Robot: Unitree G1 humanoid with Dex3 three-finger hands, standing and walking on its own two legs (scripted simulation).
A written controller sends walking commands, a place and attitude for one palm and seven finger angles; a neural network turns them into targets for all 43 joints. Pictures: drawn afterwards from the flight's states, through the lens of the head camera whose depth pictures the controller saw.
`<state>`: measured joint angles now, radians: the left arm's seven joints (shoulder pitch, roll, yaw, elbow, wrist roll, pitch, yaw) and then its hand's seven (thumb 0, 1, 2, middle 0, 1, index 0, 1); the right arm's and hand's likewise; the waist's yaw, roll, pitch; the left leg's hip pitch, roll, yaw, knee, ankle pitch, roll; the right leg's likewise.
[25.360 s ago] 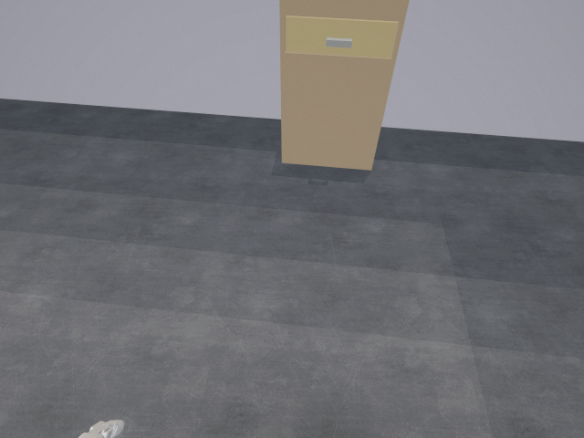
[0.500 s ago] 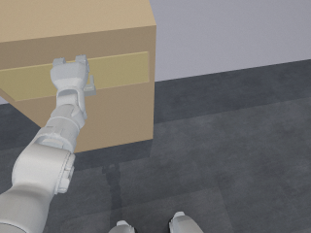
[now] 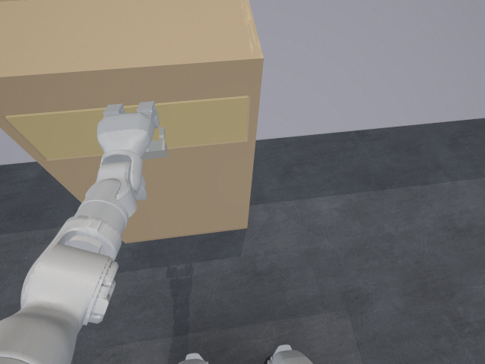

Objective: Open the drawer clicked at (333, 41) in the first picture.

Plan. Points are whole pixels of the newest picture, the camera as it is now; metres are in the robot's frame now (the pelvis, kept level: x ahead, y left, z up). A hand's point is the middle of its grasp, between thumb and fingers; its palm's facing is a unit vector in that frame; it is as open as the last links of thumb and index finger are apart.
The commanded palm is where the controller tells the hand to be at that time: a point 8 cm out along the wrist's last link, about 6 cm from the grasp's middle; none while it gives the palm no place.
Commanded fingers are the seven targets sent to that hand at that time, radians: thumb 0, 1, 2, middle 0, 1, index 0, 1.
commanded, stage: re-aim the fingers above the handle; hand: left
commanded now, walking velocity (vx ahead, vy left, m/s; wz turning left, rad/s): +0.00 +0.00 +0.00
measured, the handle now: (140, 142) +0.55 +0.18 -0.05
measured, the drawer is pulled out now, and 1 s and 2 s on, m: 0.00 0.00 0.00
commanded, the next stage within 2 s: lower the fingers behind the handle in 0.32 s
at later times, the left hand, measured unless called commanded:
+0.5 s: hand (139, 151) +0.49 +0.16 +0.01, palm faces -0.07 -0.02 -1.00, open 13.8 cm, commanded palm +0.47 +0.16 +0.06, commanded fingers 0.00 -0.50 0.30 -0.30 -1.20 -0.30 -1.20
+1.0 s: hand (142, 156) +0.50 +0.17 -0.03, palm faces -0.06 +0.00 -1.00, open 13.9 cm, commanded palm +0.48 +0.16 +0.02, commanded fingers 0.00 -0.50 0.30 -0.30 -1.20 -0.30 -1.20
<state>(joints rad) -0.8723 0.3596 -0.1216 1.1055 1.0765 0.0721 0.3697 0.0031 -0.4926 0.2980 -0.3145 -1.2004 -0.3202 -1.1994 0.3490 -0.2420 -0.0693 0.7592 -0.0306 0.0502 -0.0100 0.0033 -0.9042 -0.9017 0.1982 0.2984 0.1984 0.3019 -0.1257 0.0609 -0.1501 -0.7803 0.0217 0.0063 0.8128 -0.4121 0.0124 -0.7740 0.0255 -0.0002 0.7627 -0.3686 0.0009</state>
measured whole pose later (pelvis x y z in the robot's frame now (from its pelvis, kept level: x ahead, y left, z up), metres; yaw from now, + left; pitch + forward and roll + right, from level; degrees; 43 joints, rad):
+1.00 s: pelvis -0.02 +0.00 -0.02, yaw -1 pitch +26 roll -2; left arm -0.97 0.39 -0.06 1.23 1.12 0.09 0.44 0.00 -0.49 0.30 -0.31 -1.20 -0.32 -1.20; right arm 0.35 -0.23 -0.04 0.77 -0.05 0.02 0.00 0.00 -0.90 -0.90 0.20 0.30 0.20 0.30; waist -0.18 0.06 -0.17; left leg -0.95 0.02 0.02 0.95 -0.45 0.02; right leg -0.95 0.03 0.01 0.90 -0.40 0.01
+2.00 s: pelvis -0.06 +0.00 -0.06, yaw +0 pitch +29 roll -2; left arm -1.14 0.45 -0.12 1.27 1.10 0.17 0.39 0.00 -0.49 0.30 -0.31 -1.20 -0.27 -1.34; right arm 0.34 -0.24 -0.01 0.74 -0.04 0.01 -0.01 0.00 -0.90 -0.90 0.20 0.30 0.20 0.30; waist -0.21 0.07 -0.17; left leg -1.19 0.02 0.00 1.15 -0.46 0.02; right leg -1.18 0.03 -0.01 1.09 -0.42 0.01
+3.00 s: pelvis +0.01 +0.00 +0.00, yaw +0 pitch +22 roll -1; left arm -0.86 0.34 -0.12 1.10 1.08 0.11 0.38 0.00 -0.49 0.30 -0.31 -1.20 -0.32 -1.20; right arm 0.33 -0.24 -0.06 0.74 -0.03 0.07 0.00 0.00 -0.90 -0.90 0.20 0.30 0.20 0.30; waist -0.12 0.06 -0.15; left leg -0.77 0.02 0.01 0.80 -0.42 0.01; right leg -0.77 0.03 0.01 0.76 -0.38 0.00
